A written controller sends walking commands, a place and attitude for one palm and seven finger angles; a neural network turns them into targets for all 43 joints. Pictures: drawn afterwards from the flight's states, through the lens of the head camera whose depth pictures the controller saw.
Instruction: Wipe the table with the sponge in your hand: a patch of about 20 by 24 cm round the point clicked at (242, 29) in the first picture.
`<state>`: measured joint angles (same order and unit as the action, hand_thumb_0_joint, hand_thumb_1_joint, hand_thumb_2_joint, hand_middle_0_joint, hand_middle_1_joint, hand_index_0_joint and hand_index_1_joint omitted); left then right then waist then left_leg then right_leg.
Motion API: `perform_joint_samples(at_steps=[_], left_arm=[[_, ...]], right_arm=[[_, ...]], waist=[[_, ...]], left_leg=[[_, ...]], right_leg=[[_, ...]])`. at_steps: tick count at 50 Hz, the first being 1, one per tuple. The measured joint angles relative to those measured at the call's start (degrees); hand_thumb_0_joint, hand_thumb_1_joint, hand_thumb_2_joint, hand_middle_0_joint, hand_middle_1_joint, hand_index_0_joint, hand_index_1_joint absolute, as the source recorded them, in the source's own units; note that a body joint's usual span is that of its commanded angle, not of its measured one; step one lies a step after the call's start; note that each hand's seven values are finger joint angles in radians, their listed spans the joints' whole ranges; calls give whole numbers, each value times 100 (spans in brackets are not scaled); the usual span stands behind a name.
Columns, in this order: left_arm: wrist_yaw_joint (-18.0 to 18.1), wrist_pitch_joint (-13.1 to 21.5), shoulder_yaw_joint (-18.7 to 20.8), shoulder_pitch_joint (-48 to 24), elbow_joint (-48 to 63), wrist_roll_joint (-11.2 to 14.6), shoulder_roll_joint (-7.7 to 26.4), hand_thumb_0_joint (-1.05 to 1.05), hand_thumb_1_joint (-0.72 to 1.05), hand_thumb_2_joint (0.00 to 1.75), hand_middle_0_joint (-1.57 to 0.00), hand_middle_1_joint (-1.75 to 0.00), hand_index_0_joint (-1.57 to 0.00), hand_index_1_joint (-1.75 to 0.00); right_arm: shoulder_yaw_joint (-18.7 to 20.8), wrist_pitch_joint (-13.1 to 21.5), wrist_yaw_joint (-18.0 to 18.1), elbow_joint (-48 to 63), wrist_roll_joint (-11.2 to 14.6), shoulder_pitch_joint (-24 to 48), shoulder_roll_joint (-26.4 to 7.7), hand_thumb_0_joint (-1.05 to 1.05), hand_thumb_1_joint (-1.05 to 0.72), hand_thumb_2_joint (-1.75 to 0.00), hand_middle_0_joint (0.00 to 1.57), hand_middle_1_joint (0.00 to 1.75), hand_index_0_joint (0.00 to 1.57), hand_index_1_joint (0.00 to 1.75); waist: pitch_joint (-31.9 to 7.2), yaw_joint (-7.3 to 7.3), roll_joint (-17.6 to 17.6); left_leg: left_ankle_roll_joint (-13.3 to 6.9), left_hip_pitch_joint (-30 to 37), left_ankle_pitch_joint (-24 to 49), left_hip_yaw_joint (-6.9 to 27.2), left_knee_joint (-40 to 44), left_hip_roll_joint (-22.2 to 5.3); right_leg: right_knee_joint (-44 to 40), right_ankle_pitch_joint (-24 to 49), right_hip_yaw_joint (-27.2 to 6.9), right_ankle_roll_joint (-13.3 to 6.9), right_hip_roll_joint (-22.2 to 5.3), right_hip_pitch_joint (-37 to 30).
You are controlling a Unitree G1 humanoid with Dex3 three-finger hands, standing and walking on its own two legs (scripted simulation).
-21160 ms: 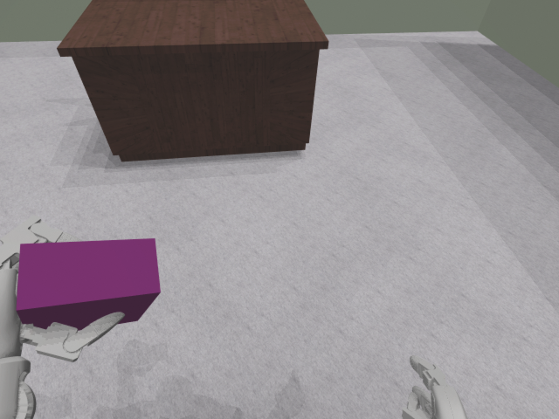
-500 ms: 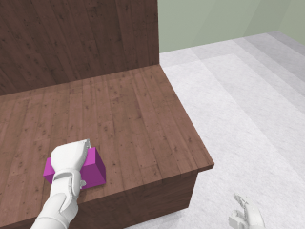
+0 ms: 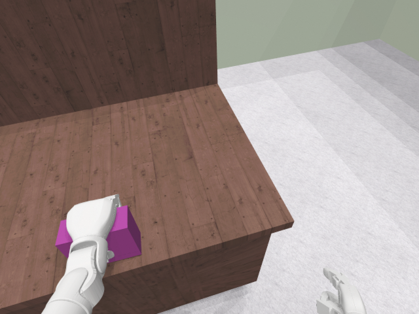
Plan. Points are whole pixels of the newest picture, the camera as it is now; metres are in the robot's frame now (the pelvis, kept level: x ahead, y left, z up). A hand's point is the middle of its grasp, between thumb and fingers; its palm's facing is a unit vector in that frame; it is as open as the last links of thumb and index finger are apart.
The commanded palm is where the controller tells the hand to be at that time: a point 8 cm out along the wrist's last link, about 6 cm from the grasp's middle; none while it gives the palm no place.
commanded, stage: lower the sponge onto the table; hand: left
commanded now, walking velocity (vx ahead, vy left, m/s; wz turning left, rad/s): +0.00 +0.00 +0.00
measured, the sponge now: (105, 242) +0.25 +0.28 -0.06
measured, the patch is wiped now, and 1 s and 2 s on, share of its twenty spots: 0.00 0.50 0.50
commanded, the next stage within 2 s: wipe forward along the first lane in 0.06 s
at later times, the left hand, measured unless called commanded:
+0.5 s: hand (103, 216) +0.30 +0.29 -0.02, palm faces -0.11 -0.02 -0.99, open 9.8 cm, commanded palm +0.28 +0.28 +0.02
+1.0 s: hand (103, 196) +0.35 +0.31 -0.02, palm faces -0.11 +0.01 -0.99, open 9.8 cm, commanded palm +0.33 +0.31 +0.01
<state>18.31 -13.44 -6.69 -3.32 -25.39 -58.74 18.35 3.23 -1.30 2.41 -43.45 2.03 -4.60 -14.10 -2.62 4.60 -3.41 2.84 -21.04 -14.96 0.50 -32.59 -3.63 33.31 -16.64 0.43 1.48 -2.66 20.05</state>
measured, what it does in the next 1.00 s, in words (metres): stands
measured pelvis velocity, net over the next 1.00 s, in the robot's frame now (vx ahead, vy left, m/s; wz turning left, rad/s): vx -0.02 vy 0.00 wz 0.00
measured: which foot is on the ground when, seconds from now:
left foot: down 0.00-1.00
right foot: down 0.00-1.00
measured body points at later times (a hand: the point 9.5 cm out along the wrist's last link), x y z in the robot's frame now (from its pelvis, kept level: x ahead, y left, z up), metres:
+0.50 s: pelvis -0.01 +0.00 -0.01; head +0.02 -0.02 +0.44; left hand +0.30 +0.28 +0.03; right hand +0.17 -0.24 -0.13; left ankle +0.02 +0.15 -0.73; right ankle +0.00 -0.14 -0.73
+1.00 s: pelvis -0.02 +0.00 -0.02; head +0.04 -0.01 +0.43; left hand +0.35 +0.30 +0.03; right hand +0.09 -0.27 -0.15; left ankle +0.02 +0.15 -0.73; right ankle +0.00 -0.14 -0.73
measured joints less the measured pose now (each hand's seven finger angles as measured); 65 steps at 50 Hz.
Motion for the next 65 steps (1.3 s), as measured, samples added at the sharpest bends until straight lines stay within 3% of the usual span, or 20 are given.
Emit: perform_joint_samples(at_steps=[9, 17, 36, 65], left_arm=[[155, -96, -51, 49, 4, -17, -73, -1, -46, 103, -76, -134, -77, -134], [87, -108, -54, -578, -501, -50, 20, -1, -47, 103, -76, -134, -77, -134], [76, 397, 415, -1878, -1879, -115, 416, 1, -49, 105, -76, -134, -78, -134], [132, 779, 807, -3264, -3406, -235, 1094, 1, -51, 108, -77, -133, -79, -135]], right_arm=[[-25, -70, -20, 14, 20, -41, 21, 1, -91, -90, 20, 29, 20, 30], [-109, -120, 95, -13, 36, 12, 16, 1, -91, -90, 20, 29, 20, 30], [-44, -256, 139, -64, 0, -442, -106, 1, -91, -90, 20, 29, 20, 30], [-105, -251, 37, -56, 6, -783, -132, 1, -91, -90, 20, 29, 20, 30]], waist=[[-73, -3, 22], [-36, -11, 74], [-241, -245, 77], [-375, -626, 183]], left_leg=[[-18, -94, -53, -13, -119, 21], [-24, -299, -18, 58, -203, 47], [-26, -1263, -112, 95, -694, -5], [-92, -2072, -185, 86, -1103, -21]], right_leg=[[124, -54, -24, 16, -20, 100], [235, -57, 34, 5, -41, 285], [656, -103, 20, 7, 20, 1224], [856, -49, -34, 73, 51, 1953]])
